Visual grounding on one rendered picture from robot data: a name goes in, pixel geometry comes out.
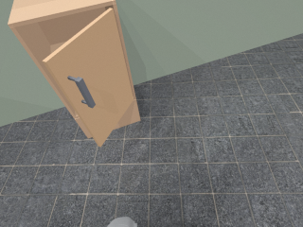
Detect handle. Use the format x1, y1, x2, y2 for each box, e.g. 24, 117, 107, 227
67, 76, 96, 109

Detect cupboard door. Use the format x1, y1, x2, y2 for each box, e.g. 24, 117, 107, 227
42, 8, 134, 147

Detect left robot thigh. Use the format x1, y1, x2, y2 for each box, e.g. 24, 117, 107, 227
107, 217, 137, 227

